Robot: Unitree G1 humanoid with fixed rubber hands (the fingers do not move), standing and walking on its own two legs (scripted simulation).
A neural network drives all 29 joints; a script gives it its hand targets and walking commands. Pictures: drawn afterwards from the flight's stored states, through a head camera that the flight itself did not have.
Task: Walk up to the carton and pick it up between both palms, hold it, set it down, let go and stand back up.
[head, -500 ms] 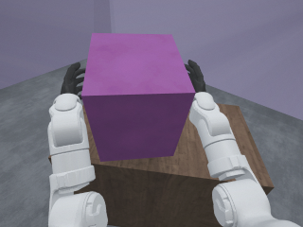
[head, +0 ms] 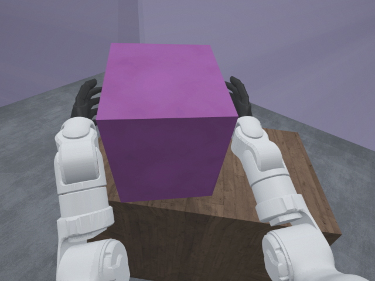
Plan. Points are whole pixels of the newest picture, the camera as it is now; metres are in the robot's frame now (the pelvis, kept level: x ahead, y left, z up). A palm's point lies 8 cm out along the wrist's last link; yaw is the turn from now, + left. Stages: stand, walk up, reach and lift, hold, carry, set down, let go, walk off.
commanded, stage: hold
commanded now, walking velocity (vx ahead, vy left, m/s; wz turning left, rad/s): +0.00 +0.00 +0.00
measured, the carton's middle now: (165, 124) +0.41 +0.02 +0.18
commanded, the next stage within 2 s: set down in 0.52 s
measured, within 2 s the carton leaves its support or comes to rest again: neither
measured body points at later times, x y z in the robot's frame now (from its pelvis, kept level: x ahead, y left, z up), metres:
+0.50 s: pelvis +0.00 -0.01 +0.00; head -0.06 +0.01 +0.45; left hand +0.37 +0.17 +0.23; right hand +0.38 -0.13 +0.24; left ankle +0.01 +0.13 -0.75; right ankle +0.03 -0.13 -0.75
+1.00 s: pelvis +0.02 +0.00 +0.00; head -0.01 +0.04 +0.45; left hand +0.40 +0.17 +0.20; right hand +0.41 -0.13 +0.21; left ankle +0.01 +0.13 -0.75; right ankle +0.03 -0.13 -0.75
